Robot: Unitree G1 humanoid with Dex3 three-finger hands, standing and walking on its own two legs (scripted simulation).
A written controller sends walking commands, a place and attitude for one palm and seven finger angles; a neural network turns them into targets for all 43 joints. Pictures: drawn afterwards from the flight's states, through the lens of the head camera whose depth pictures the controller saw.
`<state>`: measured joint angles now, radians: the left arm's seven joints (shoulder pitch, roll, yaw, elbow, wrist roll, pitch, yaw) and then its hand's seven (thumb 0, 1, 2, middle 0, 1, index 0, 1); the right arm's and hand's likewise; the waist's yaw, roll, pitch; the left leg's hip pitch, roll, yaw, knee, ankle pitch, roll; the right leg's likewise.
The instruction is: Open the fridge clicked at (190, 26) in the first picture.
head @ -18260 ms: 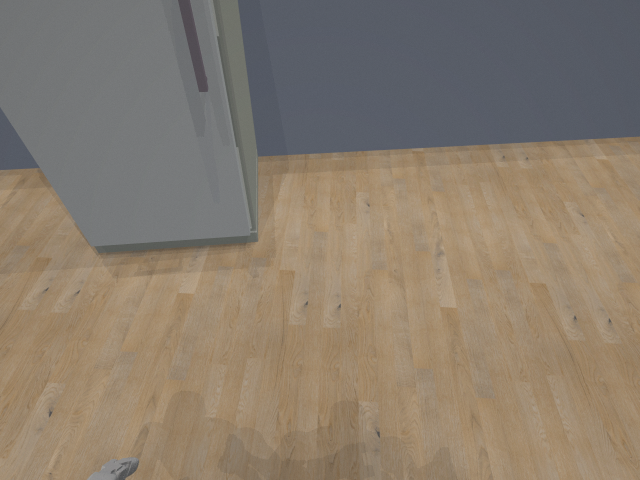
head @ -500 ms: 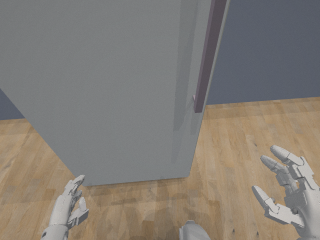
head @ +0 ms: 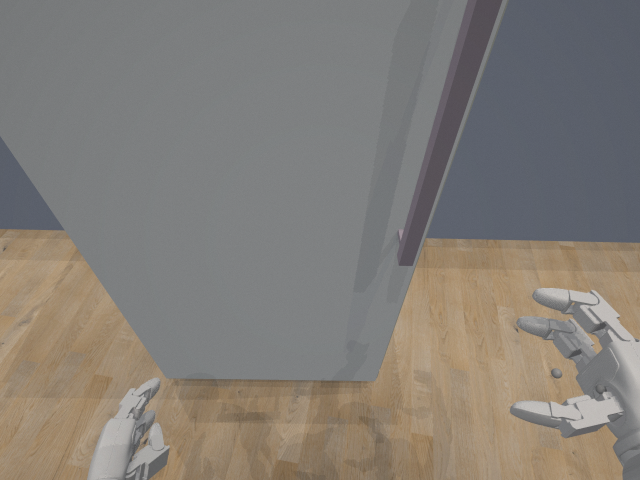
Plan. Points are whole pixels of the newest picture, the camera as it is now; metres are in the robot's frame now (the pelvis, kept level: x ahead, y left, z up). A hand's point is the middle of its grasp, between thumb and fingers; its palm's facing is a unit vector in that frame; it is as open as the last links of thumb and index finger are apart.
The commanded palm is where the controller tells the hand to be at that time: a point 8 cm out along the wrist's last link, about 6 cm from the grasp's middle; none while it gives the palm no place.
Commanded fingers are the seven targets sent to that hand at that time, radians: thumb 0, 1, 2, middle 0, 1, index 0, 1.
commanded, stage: raise the hand to about handle height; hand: right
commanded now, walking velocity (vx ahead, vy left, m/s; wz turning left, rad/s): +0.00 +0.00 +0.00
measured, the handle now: (442, 112) +0.47 -0.12 +0.24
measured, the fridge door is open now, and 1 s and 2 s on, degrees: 0 0 0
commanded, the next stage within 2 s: move the hooked fingers beside the handle in 1.00 s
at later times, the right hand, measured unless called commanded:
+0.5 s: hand out of the picture +0.24 -0.29 +0.19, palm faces +0.07 +0.99 -0.12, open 13.9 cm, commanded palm +0.20 -0.33 +0.19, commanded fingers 0.00 0.50 -0.30 0.30 1.20 0.30 1.20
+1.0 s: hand out of the picture +0.25 -0.28 +0.18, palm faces +0.04 +1.00 -0.09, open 14.0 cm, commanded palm +0.22 -0.32 +0.19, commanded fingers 0.00 0.50 -0.30 0.30 1.20 0.30 1.20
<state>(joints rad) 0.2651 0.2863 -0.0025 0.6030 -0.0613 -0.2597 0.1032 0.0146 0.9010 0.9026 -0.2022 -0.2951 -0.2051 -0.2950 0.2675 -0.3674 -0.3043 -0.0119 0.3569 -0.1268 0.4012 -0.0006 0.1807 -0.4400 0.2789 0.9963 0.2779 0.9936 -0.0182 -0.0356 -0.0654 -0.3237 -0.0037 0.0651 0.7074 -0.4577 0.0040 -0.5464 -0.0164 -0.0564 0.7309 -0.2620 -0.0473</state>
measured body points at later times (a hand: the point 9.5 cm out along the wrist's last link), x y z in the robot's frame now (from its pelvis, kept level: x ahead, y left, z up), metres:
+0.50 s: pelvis -0.03 +0.00 +0.02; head -0.04 +0.01 +0.47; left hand +0.17 +0.21 -0.05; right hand +0.23 -0.34 +0.20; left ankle -0.06 +0.11 -0.71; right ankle +0.07 -0.09 -0.71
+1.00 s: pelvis -0.02 +0.00 +0.02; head -0.03 +0.01 +0.47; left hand +0.17 +0.23 -0.04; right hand +0.24 -0.33 +0.19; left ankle -0.06 +0.11 -0.71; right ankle +0.07 -0.09 -0.71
